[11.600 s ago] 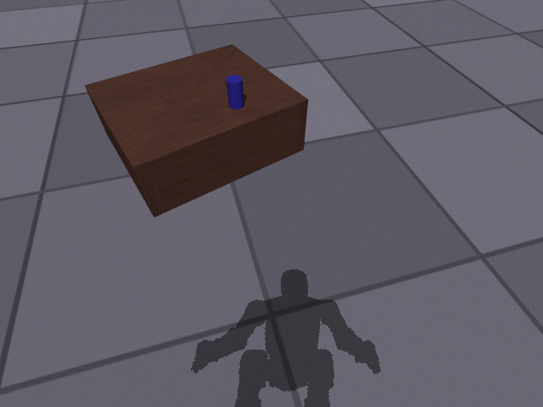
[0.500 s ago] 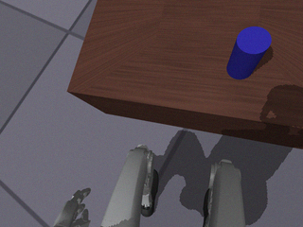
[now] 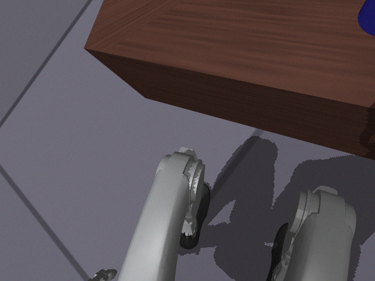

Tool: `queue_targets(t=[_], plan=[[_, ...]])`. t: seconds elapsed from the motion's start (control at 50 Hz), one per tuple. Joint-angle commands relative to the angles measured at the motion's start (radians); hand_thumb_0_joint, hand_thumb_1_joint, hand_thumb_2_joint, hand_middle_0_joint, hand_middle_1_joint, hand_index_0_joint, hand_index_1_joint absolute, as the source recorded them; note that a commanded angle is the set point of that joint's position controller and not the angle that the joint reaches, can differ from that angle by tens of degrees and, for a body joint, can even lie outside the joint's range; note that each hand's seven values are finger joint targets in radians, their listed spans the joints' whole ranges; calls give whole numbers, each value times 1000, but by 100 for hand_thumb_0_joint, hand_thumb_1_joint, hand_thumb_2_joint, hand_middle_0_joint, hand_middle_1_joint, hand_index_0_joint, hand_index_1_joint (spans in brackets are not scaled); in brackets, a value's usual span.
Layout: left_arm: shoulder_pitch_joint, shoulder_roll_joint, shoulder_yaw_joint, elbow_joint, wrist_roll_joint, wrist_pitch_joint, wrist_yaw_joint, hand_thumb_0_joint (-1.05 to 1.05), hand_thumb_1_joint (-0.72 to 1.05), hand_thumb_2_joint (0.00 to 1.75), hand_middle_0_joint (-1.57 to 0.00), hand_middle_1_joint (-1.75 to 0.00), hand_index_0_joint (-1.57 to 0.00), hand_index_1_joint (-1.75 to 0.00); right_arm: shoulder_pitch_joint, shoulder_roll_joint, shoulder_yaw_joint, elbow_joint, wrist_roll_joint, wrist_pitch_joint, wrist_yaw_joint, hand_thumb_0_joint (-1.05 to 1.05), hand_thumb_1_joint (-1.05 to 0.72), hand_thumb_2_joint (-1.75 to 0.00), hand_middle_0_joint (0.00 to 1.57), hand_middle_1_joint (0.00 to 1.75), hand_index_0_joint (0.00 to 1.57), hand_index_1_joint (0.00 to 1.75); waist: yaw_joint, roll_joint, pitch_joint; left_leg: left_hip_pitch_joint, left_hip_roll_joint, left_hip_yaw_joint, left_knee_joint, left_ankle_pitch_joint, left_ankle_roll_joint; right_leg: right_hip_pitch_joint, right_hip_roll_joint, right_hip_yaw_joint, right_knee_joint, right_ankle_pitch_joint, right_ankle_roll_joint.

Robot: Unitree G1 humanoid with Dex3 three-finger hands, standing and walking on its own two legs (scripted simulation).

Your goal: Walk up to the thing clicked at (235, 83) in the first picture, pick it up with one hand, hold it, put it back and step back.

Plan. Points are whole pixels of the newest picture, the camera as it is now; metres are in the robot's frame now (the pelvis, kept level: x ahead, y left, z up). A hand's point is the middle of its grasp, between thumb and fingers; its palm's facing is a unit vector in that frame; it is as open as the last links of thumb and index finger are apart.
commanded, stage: close in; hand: right
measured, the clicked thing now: out of the picture +0.62 -0.19 +0.03
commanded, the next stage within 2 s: rest palm in 0.28 s
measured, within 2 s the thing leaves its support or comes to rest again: leaves its support in 0.78 s
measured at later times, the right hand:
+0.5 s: hand out of the picture +0.62 -0.21 +0.04, palm faces +0.14 +0.99 -0.04, open 17.0 cm
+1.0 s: hand out of the picture +0.63 -0.20 +0.05, palm faces +0.13 +0.99 -0.04, open 11.1 cm
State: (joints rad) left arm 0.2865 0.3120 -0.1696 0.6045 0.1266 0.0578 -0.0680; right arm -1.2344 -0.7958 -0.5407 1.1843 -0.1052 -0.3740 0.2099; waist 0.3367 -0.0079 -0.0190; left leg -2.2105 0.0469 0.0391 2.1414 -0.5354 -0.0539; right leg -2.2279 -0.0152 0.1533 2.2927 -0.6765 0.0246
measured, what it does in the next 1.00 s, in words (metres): stands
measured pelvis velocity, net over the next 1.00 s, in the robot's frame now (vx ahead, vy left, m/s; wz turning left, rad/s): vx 0.01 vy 0.00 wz -0.04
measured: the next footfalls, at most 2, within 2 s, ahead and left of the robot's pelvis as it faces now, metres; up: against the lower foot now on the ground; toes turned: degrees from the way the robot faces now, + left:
none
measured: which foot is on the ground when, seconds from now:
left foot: down 0.00-1.00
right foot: down 0.00-1.00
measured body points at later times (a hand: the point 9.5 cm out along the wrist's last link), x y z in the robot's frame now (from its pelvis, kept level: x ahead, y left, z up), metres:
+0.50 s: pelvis +0.01 +0.00 +0.02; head +0.26 -0.05 +0.39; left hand +0.04 +0.28 -0.08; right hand +0.61 -0.26 +0.05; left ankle +0.14 +0.14 -0.33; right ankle +0.08 -0.13 -0.33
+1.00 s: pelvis +0.01 +0.00 +0.01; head +0.27 -0.05 +0.38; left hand +0.03 +0.28 -0.08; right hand +0.62 -0.25 +0.05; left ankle +0.14 +0.14 -0.33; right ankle +0.08 -0.13 -0.33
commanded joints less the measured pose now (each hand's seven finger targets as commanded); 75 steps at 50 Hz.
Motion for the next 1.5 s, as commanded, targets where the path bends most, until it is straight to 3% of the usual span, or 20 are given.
queue_targets(t=[0.0,0.12,0.14,0.26,0.3,0.34,0.5,0.58,0.62,0.66,0.76,0.8,0.92,1.0,1.16,1.24,1.26,1.28,1.34,1.48], plan=[[210,266,96,-26,-5,1,21,0,90,91,-18,-29,-18,-30,-436,-219,21,-241,19,-37,-46,0,44,-1,8,2,6,2,-4,-380,-761,490,-34,91,-181,53,75,452,1,-81,-332,70,-37],[216,252,105,-30,-13,15,18,0,89,92,-19,-30,-18,-30,-381,-127,45,-228,34,-23,-79,0,44,-2,8,3,6,3,0,-318,-677,458,-32,89,-184,85,78,418,5,-82,-330,116,-43],[216,256,108,-32,-15,16,20,0,89,92,-19,-30,-18,-30,-396,-112,63,-230,33,-28,-80,0,43,-3,8,3,6,3,16,-312,-662,448,-31,90,-187,73,76,409,7,-78,-330,98,-46],[223,243,118,-35,-14,26,16,0,89,92,-19,-30,-18,-30,-424,-76,77,-269,40,-44,-100,0,43,-2,8,3,6,3,12,-311,-720,481,-24,79,-186,113,77,447,8,-89,-330,143,-44],[227,249,130,-43,-13,28,19,0,89,92,-19,-30,-18,-30,-450,-96,63,-299,35,-48,-113,0,43,-2,8,3,6,3,5,-305,-777,509,-23,73,-194,118,76,471,7,-97,-326,147,-45],[233,237,129,-29,-10,30,17,0,90,91,-19,-30,-18,-30,-449,-43,92,-283,38,-49,-117,0,43,-2,8,3,6,3,11,-304,-765,513,-20,71,-193,126,76,465,9,-101,-327,155,-44],[230,239,139,-14,-8,31,20,0,82,96,-19,-28,-16,-32,-474,-4,119,-259,34,-44,-130,0,43,-4,14,6,12,6,17,-300,-774,511,-14,70,-191,146,77,488,11,-100,-322,185,-39],[223,232,135,-18,-8,32,19,0,87,93,-19,-29,-18,-31,-482,-18,123,-236,28,-46,-125,0,31,-13,40,23,37,23,14,-272,-780,547,-15,60,-195,157,74,443,11,-110,-306,191,-44],[225,232,131,-8,-6,34,17,0,86,93,-20,-29,-18,-31,-451,-7,116,-189,28,-43,-122,0,29,-16,48,28,45,28,23,-249,-745,543,-15,65,-192,161,72,425,12,-107,-297,194,-45],[215,236,133,-22,-6,34,16,0,86,93,-20,-29,-18,-31,-510,-44,104,-236,26,-52,-124,0,27,-19,55,33,53,33,7,-272,-785,536,-16,60,-185,157,75,447,9,-106,-303,201,-42],[223,238,130,-17,-3,38,15,0,86,93,-20,-29,-18,-31,-526,-14,127,-193,21,-50,-123,0,19,-32,77,51,75,51,36,-280,-749,503,-18,69,-186,134,75,443,10,-98,-302,171,-43],[226,241,128,-27,-5,38,13,0,86,93,-19,-29,-18,-31,-518,-51,104,-194,18,-49,-128,0,17,-35,83,56,81,57,24,-265,-767,534,-18,69,-188,134,73,434,10,-101,-307,170,-44],[218,241,119,-24,-2,40,17,0,87,93,-19,-29,-18,-31,-553,-56,118,-173,8,-45,-133,0,-3,-52,104,76,101,76,29,-287,-758,516,-21,69,-185,111,74,422,10,-101,-304,147,-44],[229,242,109,-21,3,45,14,0,88,92,-19,-29,-18,-30,-548,-62,120,-150,1,-47,-137,0,-8,-60,104,81,101,81,46,-279,-739,522,-24,74,-179,143,72,419,9,-99,-283,177,-44],[222,251,102,-16,8,49,7,0,88,92,-20,-29,-18,-31,-573,-45,147,-106,-16,-43,-148,0,-14,-80,115,100,114,100,64,-318,-678,449,-26,92,-167,87,77,416,10,-83,-303,120,-39],[227,255,94,-21,10,52,9,0,88,92,-19,-29,-18,-30,-557,-83,127,-81,-21,-42,-156,0,-14,-87,118,106,117,106,63,-295,-678,468,-30,94,-170,74,74,380,12,-82,-295,104,-44],[218,254,94,-28,8,51,9,0,85,94,-21,-30,-19,-32,-538,-84,126,-81,-21,-40,-156,0,-20,-95,119,114,121,114,48,-296,-687,473,-30,89,-173,70,75,383,12,-90,-292,101,-45],[223,250,90,-27,10,51,8,0,87,93,-21,-30,-20,-32,-552,-62,145,-95,-22,-42,-153,0,-23,-103,122,122,123,122,67,-307,-683,472,-29,94,-168,91,74,395,12,-86,-291,123,-43],[225,257,96,-34,7,56,6,0,86,93,-21,-30,-19,-32,-568,-97,129,-133,-26,-37,-161,0,-26,-121,126,133,128,134,56,-325,-700,466,-31,94,-171,73,76,407,11,-85,-303,102,-42],[235,252,105,-40,-3,59,15,0,86,93,-21,-30,-19,-31,-606,-124,117,-238,-13,-15,-164,0,-29,-132,132,144,135,144,43,-347,-803,520,-28,89,-184,112,77,476,11,-87,-323,150,-41]])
